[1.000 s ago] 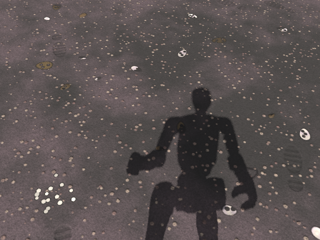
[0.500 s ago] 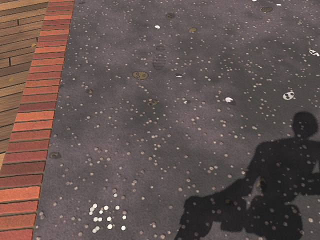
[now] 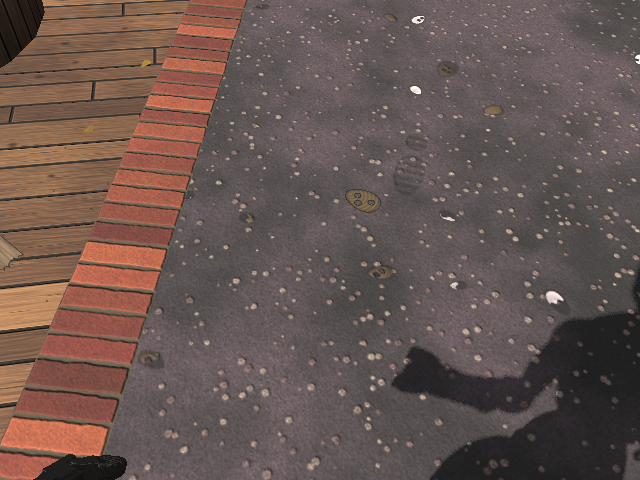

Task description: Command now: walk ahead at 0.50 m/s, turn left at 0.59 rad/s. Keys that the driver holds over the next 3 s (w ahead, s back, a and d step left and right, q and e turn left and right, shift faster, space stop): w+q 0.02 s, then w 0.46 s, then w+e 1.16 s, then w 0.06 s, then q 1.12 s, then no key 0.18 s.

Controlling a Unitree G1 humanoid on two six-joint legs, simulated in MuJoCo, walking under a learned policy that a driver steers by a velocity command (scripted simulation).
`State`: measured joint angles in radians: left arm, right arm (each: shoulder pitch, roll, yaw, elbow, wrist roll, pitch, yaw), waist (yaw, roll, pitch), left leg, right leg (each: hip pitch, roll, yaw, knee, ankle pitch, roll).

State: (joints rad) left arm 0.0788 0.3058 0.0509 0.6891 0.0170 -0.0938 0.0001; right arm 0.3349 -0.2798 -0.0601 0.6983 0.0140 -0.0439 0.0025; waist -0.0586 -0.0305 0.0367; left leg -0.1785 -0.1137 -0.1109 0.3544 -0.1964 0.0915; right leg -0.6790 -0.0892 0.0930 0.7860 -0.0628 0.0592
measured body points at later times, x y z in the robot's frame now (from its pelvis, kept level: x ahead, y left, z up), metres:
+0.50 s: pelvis +0.28 -0.05 +0.00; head +0.31 -0.05 +0.45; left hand +0.26 +0.23 -0.12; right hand +0.49 -0.27 -0.10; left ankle +0.39 +0.14 -0.69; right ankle +0.25 -0.15 -0.75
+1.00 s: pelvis +0.54 +0.03 +0.00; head +0.56 +0.02 +0.45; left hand +0.73 +0.28 -0.10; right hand +0.55 -0.26 -0.12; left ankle +0.50 +0.13 -0.75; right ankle +0.64 -0.15 -0.68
